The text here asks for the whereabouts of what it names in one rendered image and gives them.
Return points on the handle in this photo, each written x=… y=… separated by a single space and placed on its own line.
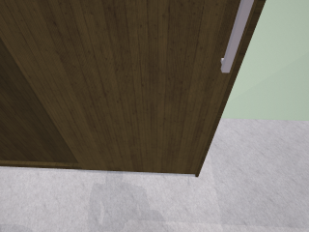
x=237 y=31

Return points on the wardrobe door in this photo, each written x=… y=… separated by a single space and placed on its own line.
x=131 y=85
x=27 y=132

